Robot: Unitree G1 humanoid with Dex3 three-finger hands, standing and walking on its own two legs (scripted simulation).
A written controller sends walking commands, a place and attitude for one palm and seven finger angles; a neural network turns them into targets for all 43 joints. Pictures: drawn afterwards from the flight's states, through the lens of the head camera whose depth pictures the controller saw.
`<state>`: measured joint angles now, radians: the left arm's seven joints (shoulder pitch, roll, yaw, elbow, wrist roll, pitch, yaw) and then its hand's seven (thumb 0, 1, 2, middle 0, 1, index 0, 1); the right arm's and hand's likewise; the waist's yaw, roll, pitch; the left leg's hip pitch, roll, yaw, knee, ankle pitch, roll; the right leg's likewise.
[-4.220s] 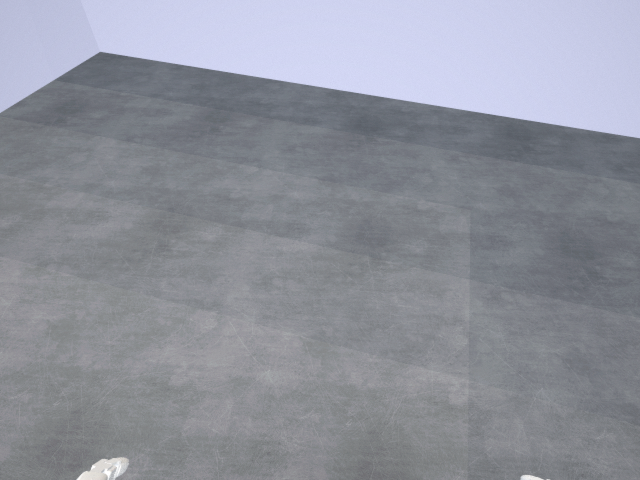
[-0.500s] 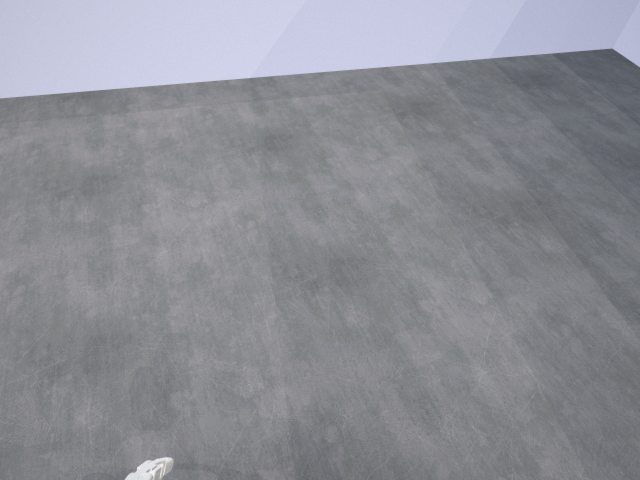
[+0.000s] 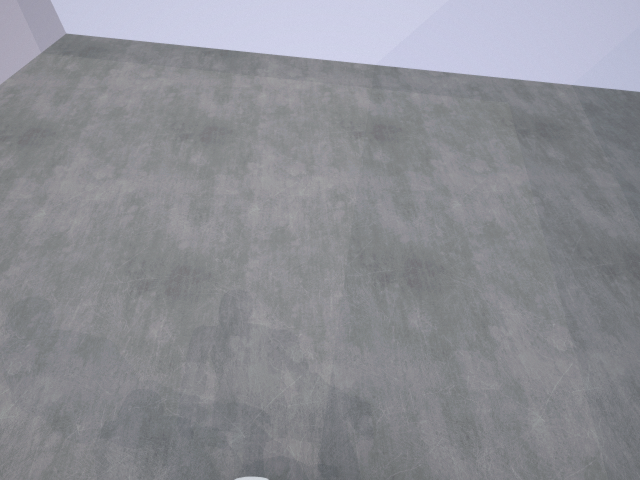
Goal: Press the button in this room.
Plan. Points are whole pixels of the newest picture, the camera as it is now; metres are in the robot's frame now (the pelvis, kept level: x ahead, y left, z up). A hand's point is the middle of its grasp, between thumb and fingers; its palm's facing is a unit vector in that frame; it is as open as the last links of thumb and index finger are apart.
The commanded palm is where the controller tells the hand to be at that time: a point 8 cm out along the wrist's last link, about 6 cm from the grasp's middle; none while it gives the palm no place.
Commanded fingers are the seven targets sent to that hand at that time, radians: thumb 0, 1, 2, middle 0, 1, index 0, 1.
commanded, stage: turn or walk to find it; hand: left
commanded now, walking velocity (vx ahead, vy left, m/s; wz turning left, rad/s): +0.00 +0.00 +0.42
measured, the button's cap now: out of the picture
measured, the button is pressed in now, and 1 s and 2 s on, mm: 0 0 0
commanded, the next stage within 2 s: none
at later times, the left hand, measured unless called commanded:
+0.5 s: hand out of the picture +0.05 +0.27 -0.16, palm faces +0.20 -0.95 -0.22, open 7.4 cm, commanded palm none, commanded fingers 0.00 0.90 0.90 -0.20 -0.30 -0.20 -0.30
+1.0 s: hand out of the picture -0.05 +0.19 -0.15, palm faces +0.42 -0.87 -0.25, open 7.4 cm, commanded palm none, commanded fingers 0.00 0.90 0.90 -0.20 -0.30 -0.20 -0.30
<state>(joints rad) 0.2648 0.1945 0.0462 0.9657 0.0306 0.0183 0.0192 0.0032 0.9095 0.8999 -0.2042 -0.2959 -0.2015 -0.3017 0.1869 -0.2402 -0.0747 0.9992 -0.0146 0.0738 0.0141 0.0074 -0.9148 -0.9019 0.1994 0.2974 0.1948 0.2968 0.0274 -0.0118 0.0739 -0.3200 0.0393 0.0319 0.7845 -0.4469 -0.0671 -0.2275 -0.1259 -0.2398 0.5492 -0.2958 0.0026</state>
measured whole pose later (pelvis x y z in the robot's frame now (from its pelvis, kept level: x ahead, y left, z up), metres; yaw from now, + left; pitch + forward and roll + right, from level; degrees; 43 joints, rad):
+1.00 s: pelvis -0.04 -0.01 +0.01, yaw +25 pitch -1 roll +2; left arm 0.23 0.16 0.03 0.94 0.02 0.02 0.02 0.01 0.90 0.90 -0.20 -0.30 -0.20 -0.30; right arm 0.26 -0.26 -0.09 1.00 -0.03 0.09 0.02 0.01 -0.91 -0.90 0.20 0.30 0.20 0.30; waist -0.02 0.03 0.06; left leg -0.45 0.04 -0.04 1.07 -0.39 -0.08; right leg -0.18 -0.08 -0.17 0.50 -0.31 -0.02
